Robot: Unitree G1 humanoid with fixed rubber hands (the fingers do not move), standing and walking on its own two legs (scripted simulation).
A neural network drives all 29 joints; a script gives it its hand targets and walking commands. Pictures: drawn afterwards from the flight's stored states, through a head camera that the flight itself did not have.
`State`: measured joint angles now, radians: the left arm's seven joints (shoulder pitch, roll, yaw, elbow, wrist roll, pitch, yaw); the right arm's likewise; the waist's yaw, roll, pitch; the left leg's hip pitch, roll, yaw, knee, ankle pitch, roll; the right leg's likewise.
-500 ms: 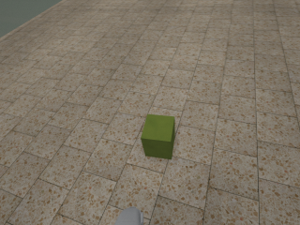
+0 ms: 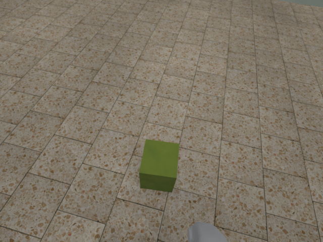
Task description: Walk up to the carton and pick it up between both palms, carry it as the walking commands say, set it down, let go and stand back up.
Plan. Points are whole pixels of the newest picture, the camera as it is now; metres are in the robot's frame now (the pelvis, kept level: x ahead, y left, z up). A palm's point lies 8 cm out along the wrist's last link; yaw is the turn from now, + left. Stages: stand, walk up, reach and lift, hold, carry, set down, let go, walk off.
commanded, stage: walk up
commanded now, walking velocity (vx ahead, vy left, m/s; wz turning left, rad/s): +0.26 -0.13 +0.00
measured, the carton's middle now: (159, 166) +0.58 -0.03 -0.66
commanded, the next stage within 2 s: none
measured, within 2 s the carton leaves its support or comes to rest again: neither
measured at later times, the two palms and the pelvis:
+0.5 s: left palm out of the picture +0.08 +0.19 -0.10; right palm (264, 219) +0.18 -0.30 -0.16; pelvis +0.12 -0.06 +0.00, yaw -2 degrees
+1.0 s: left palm (61, 237) +0.17 +0.28 -0.15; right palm (238, 205) +0.22 -0.22 -0.13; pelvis +0.15 +0.02 -0.01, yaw +1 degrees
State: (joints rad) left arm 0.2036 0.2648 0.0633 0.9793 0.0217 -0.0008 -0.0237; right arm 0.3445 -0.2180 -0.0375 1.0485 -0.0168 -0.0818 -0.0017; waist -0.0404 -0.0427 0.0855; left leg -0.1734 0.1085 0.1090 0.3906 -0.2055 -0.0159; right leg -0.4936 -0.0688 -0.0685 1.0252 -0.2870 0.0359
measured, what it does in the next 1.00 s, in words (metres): walks ahead: right foot, then left foot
